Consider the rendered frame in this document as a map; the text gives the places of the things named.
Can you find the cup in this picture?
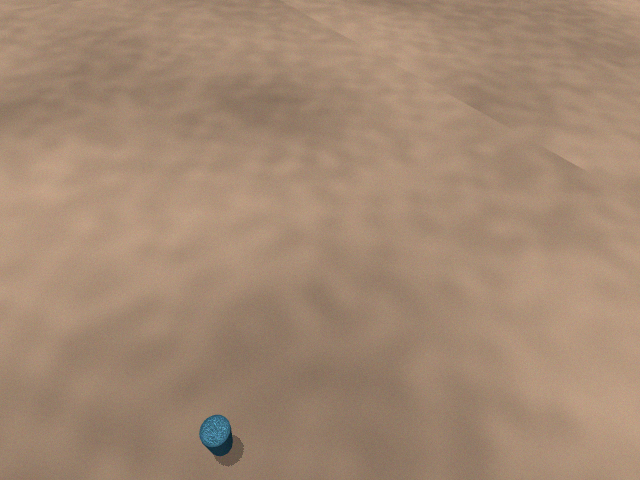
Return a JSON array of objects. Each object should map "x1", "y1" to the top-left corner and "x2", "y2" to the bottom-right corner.
[{"x1": 199, "y1": 415, "x2": 233, "y2": 456}]

